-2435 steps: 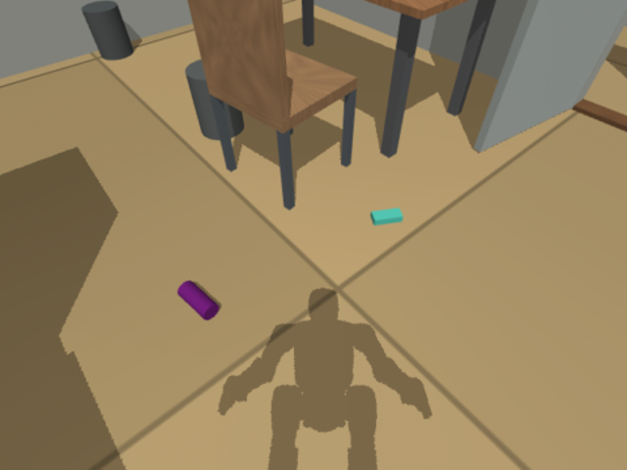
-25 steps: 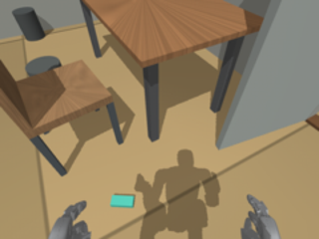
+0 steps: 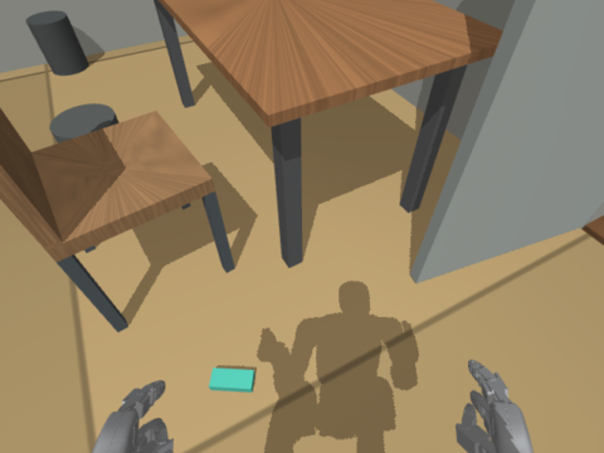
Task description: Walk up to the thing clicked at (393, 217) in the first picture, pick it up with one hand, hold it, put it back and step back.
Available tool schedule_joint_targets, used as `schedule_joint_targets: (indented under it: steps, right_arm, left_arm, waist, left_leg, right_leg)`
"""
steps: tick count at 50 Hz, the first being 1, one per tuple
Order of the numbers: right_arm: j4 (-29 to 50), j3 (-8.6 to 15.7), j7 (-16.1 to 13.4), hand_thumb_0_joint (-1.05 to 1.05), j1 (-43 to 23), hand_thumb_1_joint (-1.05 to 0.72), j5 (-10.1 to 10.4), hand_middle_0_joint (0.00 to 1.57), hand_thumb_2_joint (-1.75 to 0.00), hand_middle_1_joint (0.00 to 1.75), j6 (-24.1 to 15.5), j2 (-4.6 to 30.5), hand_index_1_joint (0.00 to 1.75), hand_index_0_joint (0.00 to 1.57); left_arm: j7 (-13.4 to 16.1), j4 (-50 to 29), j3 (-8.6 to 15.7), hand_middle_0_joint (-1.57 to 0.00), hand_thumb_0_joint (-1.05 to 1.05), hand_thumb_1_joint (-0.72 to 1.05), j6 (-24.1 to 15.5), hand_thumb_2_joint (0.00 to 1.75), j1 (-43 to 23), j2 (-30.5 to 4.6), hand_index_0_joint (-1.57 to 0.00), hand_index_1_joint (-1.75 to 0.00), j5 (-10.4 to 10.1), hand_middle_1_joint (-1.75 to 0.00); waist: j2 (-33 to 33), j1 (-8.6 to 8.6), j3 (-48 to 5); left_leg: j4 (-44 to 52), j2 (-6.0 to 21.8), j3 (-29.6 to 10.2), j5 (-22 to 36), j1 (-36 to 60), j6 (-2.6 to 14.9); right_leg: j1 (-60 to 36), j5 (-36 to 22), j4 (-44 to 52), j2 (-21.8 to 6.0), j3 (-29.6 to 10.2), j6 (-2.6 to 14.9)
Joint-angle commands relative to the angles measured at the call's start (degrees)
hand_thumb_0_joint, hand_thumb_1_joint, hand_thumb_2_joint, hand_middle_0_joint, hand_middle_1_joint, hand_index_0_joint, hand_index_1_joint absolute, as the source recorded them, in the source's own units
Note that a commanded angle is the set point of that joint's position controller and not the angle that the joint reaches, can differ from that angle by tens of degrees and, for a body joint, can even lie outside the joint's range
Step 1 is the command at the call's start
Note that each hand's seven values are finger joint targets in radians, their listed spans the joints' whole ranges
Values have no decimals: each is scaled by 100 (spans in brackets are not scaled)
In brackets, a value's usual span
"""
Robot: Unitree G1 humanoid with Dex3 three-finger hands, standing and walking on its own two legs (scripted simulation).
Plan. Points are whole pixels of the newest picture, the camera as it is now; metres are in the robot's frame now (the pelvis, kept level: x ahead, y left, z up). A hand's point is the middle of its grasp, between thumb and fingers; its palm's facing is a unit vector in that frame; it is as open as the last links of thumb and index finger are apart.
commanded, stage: home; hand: left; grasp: from above
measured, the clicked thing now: (232, 380) +0.46 +0.23 -0.70
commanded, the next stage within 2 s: stand in 0.84 s
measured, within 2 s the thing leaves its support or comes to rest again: neither
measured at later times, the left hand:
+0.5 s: hand (169, 441) +0.17 +0.18 -0.05, palm faces +0.04 -0.98 -0.20, open 7.4 cm
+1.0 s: hand (165, 443) +0.17 +0.19 -0.06, palm faces +0.02 -0.96 -0.27, open 7.4 cm
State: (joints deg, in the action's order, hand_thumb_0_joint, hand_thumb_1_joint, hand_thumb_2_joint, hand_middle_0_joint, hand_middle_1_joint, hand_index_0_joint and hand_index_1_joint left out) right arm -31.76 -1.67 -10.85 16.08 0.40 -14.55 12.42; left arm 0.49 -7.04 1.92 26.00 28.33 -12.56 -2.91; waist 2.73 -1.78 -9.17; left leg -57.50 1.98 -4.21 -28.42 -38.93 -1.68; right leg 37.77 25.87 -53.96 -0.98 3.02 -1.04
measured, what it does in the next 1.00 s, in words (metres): stands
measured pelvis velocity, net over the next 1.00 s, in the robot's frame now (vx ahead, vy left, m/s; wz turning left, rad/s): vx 0.00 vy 0.00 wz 0.00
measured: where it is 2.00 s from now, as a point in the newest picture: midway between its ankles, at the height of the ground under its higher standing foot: outside the picture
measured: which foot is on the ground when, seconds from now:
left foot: down 0.00-1.00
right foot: down 0.00-1.00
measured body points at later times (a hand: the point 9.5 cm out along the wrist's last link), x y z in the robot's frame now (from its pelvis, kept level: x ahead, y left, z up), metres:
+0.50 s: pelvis +0.01 +0.00 +0.00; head +0.02 +0.01 +0.45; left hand +0.16 +0.23 -0.03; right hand +0.17 -0.24 -0.06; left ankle +0.00 +0.13 -0.68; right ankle +0.01 -0.13 -0.68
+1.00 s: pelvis +0.00 +0.00 +0.00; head +0.02 +0.01 +0.45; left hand +0.17 +0.24 -0.04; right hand +0.16 -0.24 -0.08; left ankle +0.00 +0.13 -0.68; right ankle +0.01 -0.13 -0.68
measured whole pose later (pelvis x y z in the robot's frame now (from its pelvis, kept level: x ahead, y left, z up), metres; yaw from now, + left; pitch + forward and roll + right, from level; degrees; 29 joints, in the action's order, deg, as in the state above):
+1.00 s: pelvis +0.00 +0.00 +0.00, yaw +0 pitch +6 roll -1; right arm -37.1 -0.6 -7.5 13.1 -4.1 -9.8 13.4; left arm 1.4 6.0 0.2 15.4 21.1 -14.0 0.9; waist 1.3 0.1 -4.2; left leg -55.8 1.1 -3.2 -28.0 -33.9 -1.0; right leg 33.4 26.0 -53.4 -1.8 2.0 -1.1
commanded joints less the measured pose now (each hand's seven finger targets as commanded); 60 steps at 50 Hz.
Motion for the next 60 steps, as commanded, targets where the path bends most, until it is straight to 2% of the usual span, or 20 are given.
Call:
schedule_joint_targets:
  steps: [1, 7, 10, 11, 26, 31, 33, 35, 44, 45, 46, 47, 48, 49, 50, 51, 53, 55, 58, 60]
  right_arm:
    - [910, 288, -68, 0, -330, -90, -13, 20, -90, 30, -346, 684, 30, 20]
    - [916, 306, -75, 0, -359, -90, -14, 20, -90, 30, -341, 686, 30, 20]
    - [936, 303, -68, 0, -341, -90, -14, 20, -90, 30, -340, 679, 30, 20]
    - [929, 306, -74, 0, -353, -90, -12, 20, -90, 30, -331, 680, 30, 20]
    - [937, 332, -35, 0, -325, -90, -8, 20, -90, 30, -269, 708, 30, 20]
    - [936, 317, -39, 0, -323, -90, -6, 20, -90, 30, -266, 696, 30, 20]
    - [985, 311, -33, 0, -331, -90, -7, 20, -90, 30, -262, 707, 30, 20]
    - [988, 318, -34, 0, -351, -90, -8, 20, -90, 30, -258, 689, 30, 20]
    - [985, 319, -48, 0, -328, -90, 1, 20, -90, 30, -256, 694, 30, 20]
    - [1003, 310, -44, 0, -323, -90, 2, 20, -90, 30, -258, 677, 30, 20]
    - [1017, 313, -48, 0, -340, -90, 1, 20, -90, 30, -256, 677, 30, 20]
    - [-434, 544, 294, 0, -674, -90, -712, 20, -90, 30, 380, 1407, 30, 20]
    - [-539, 628, 473, 0, -705, -90, -706, 20, -90, 30, 630, 1450, 30, 20]
    - [-359, 633, 572, 0, -626, -90, -762, 20, -90, 30, 767, 1472, 30, 20]
    - [-395, 643, 683, 0, -694, -90, -662, 20, -90, 30, 832, 1457, 30, 20]
    - [-601, 637, 786, 0, -649, -90, -499, 20, -90, 30, 864, 1281, 30, 20]
    - [-762, 627, 920, 0, -693, -90, -350, 20, -90, 30, 922, 1217, 30, 20]
    - [-1017, 660, 987, 0, -715, -90, -335, 20, -90, 30, 992, 1196, 30, 20]
    - [-1257, 687, 994, 0, -830, -90, -377, 20, -90, 30, 1060, 1317, 30, 20]
    - [-1412, 679, 974, 0, -818, -90, -362, 20, -90, 30, 1127, 1311, 30, 20]
  left_arm:
    - [73, -1077, 314, -20, 0, 90, -281, 90, -132, -572, -20, -30, 15, -30]
    - [89, -1089, 404, -20, 0, 90, -309, 90, -129, -636, -20, -30, 35, -30]
    - [71, -1059, 300, -20, 0, 90, -294, 90, -90, -555, -20, -30, 18, -30]
    - [83, -1022, 380, -20, 0, 90, -270, 90, -65, -608, -20, -30, 30, -30]
    - [85, -1090, 298, -20, 0, 90, -296, 90, -50, -570, -20, -30, 35, -30]
    - [107, -1190, 365, -20, 0, 90, -301, 90, -142, -660, -20, -30, 25, -30]
    - [94, -1025, 252, -20, 0, 90, -282, 90, -22, -536, -20, -30, 30, -30]
    - [92, -1108, 322, -20, 0, 90, -275, 90, -51, -583, -20, -30, 14, -30]
    - [119, -1288, 367, -20, 0, 90, -299, 90, -243, -686, -20, -30, 40, -30]
    - [108, -1104, 281, -20, 0, 90, -279, 90, -48, -561, -20, -30, 28, -30]
    - [114, -1129, 333, -20, 0, 90, -259, 90, -38, -613, -20, -30, 44, -30]
    - [328, 881, 335, -20, 0, 90, -1484, 90, -1758, -1098, -20, -30, 665, -30]
    - [302, 1822, 429, -20, 0, 90, -1871, 90, -1182, -1206, -20, -30, 729, -30]
    - [265, 2073, 391, -20, 0, 90, -2047, 90, -1109, -1238, -20, -30, 709, -30]
    - [247, 2344, 321, -20, 0, 90, -2178, 90, -1097, -1291, -20, -30, 717, -30]
    - [219, 2587, 327, -20, 0, 90, -2270, 90, -1294, -1283, -20, -30, 717, -30]
    - [187, 3085, 352, -20, 0, 90, -2302, 90, -1584, -1281, -20, -30, 631, -30]
    - [195, 3575, 338, -20, 0, 90, -2376, 90, -1774, -1246, -20, -30, 602, -30]
    - [190, 4271, 330, -20, 0, 90, -2496, 90, -1778, -1138, -20, -30, 591, -30]
    - [183, 4673, 339, -20, 0, 90, -2576, 90, -1771, -1141, -20, -30, 578, -30]
  waist:
    - [-4, -89, -494]
    - [-91, -27, -480]
    - [-136, -71, -513]
    - [-92, -31, -434]
    - [120, -46, -491]
    - [61, -20, -512]
    - [-25, -67, -416]
    - [71, -8, -434]
    - [-45, -64, -459]
    - [-33, -54, -498]
    - [-3, -35, -447]
    - [-222, 379, 825]
    - [-594, 412, 335]
    - [-599, 293, 342]
    - [-368, 349, 199]
    - [-403, 312, 126]
    - [-555, 325, 276]
    - [-483, 333, 447]
    - [21, 394, 588]
    - [-33, 388, 698]
  left_leg:
    - [874, -206, 222, 1307, 456, 216]
    - [882, -209, 221, 1192, 414, 220]
    - [818, -227, 226, 1343, 412, 229]
    - [827, -219, 241, 1320, 398, 225]
    - [954, -142, 108, 1519, 508, 152]
    - [907, -163, 150, 1396, 459, 187]
    - [926, -164, 128, 1322, 410, 191]
    - [910, -173, 156, 1270, 387, 186]
    - [866, -170, 190, 1258, 405, 209]
    - [854, -185, 182, 1289, 379, 208]
    - [861, -184, 195, 1224, 349, 205]
    - [1397, 75, -151, 2379, 629, 484]
    - [1260, -20, 106, 2401, 876, 562]
    - [1291, -49, 1, 2244, 986, 546]
    - [1354, -73, -55, 2038, 1273, 565]
    - [1420, -113, 46, 1923, 1414, 532]
    - [1577, -172, 102, 1554, 1555, 470]
    - [1918, -88, -58, 1335, 1636, 493]
    - [2526, 156, -444, 1243, 1694, 544]
    - [2690, 149, -441, 1202, 1699, 523]
  right_leg:
    - [-439, -1088, 847, 192, 79, 79]
    - [-446, -977, 876, 188, 87, 74]
    - [-494, -1165, 861, 175, 66, 54]
    - [-440, -1148, 884, 171, 68, 55]
    - [-415, -1150, 703, 228, 149, 119]
    - [-424, -1120, 764, 215, 121, 99]
    - [-405, -1054, 771, 218, 136, 95]
    - [-383, -1022, 797, 208, 129, 88]
    - [-394, -1025, 789, 204, 109, 80]
    - [-394, -1055, 781, 201, 108, 81]
    - [-363, -1006, 810, 196, 107, 89]
    - [-1359, -1061, 857, -193, -234, 240]
    - [-1619, -1076, 1146, -310, -622, 464]
    - [-1381, -1095, 1245, -290, -762, 574]
    - [-1591, -1240, 1238, -349, -803, 559]
    - [-1714, -1384, 1267, -457, -855, 526]
    - [-1616, -1065, 1584, -506, -832, 450]
    - [-1624, -705, 1739, -458, -752, 358]
    - [-1906, -865, 1703, -278, -415, 208]
    - [-2187, -1023, 1952, -314, -431, 201]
